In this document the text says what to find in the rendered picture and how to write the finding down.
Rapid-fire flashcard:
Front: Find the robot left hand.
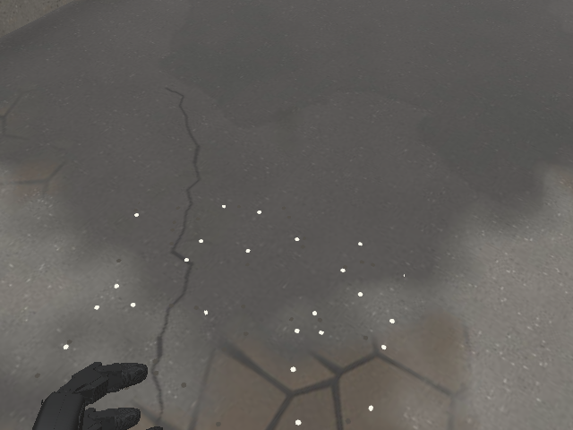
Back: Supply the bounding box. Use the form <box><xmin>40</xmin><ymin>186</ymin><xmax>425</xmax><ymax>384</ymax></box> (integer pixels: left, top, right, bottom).
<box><xmin>32</xmin><ymin>362</ymin><xmax>163</xmax><ymax>430</ymax></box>

